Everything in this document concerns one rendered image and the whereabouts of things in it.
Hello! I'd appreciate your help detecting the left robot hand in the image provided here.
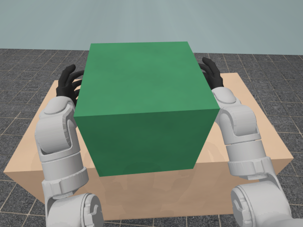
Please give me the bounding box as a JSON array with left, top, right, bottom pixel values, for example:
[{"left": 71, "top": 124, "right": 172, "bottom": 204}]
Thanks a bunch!
[{"left": 56, "top": 64, "right": 84, "bottom": 106}]

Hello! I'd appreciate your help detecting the right robot hand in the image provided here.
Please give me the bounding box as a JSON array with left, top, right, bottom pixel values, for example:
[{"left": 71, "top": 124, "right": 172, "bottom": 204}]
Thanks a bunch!
[{"left": 198, "top": 57, "right": 224, "bottom": 90}]

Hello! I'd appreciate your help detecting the pedestal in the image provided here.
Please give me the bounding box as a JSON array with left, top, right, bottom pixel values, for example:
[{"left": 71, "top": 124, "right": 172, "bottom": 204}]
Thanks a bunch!
[{"left": 3, "top": 73, "right": 294, "bottom": 220}]

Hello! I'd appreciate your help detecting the carton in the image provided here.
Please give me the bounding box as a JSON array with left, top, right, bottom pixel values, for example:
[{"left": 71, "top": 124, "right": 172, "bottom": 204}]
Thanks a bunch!
[{"left": 73, "top": 42, "right": 220, "bottom": 177}]

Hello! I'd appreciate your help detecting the robot right forearm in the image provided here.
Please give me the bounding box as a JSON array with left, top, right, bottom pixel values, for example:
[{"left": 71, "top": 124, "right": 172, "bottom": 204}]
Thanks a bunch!
[{"left": 212, "top": 87, "right": 292, "bottom": 216}]

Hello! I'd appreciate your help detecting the robot right upper arm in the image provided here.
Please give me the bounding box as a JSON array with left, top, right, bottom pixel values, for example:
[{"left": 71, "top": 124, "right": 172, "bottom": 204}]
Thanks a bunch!
[{"left": 231, "top": 181, "right": 303, "bottom": 227}]

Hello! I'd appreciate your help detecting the robot left forearm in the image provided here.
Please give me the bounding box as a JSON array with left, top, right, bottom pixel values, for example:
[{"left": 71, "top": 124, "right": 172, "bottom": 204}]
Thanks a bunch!
[{"left": 35, "top": 96, "right": 89, "bottom": 227}]

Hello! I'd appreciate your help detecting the robot left upper arm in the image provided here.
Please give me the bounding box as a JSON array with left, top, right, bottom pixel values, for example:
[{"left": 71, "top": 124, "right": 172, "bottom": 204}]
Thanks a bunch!
[{"left": 47, "top": 193, "right": 104, "bottom": 227}]

